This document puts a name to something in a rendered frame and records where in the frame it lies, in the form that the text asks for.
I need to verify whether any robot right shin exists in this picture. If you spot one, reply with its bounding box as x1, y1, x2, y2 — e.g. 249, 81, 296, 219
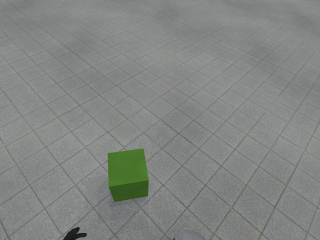
181, 228, 191, 233

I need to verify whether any carton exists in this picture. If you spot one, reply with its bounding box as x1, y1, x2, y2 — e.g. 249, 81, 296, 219
107, 148, 149, 202

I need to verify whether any robot left hand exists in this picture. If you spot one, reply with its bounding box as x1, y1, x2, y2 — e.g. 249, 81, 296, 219
63, 227, 87, 240

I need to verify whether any robot right thigh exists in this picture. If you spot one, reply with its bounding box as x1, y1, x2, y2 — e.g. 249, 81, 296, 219
175, 230, 206, 240

